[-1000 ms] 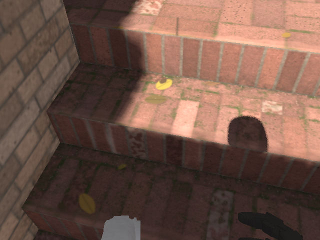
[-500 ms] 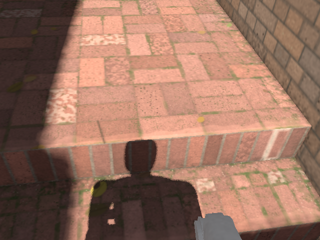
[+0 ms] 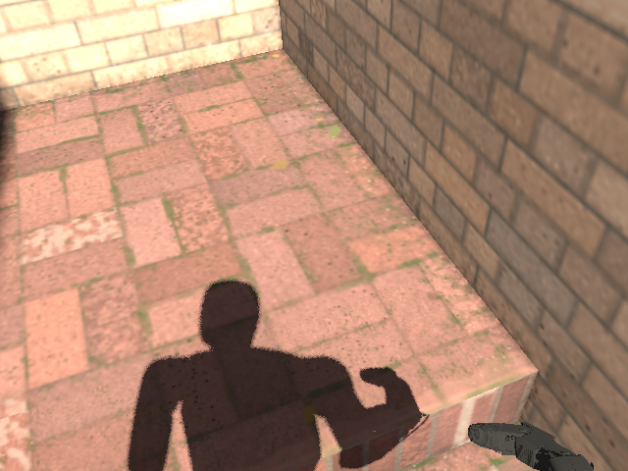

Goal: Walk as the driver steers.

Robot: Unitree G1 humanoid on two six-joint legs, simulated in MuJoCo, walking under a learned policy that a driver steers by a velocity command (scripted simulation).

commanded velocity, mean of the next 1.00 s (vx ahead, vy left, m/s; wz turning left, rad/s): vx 0.50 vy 0.00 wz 0.44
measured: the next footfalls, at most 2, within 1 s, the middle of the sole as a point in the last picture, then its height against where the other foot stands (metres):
left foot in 0.28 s outside the picture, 0.17 m higher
right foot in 0.68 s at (374, 365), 0.17 m higher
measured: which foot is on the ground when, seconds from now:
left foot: up 0.00-0.26, down 0.28-0.70, up 0.72-1.00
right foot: down 0.00-0.30, up 0.32-0.66, down 0.68-1.00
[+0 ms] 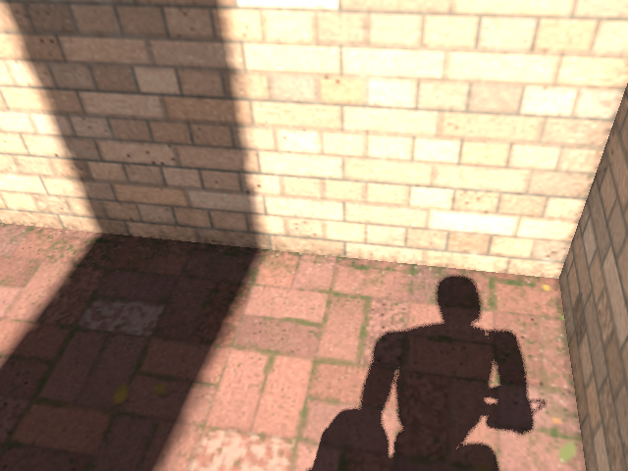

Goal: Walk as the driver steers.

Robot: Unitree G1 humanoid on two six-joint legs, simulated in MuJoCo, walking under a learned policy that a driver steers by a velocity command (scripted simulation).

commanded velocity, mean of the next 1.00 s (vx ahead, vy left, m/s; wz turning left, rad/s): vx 0.40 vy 0.00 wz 0.19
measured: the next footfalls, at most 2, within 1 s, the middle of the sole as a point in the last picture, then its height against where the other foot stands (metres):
left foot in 0.22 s outside the picture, level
right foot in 0.80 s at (341, 426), level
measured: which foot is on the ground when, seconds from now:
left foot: up 0.00-0.20, down 0.22-0.82, up 0.84-1.00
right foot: down 0.00-0.22, up 0.24-0.78, down 0.80-1.00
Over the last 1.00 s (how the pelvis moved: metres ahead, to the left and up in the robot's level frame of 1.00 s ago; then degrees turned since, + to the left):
0.57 0.04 0.35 28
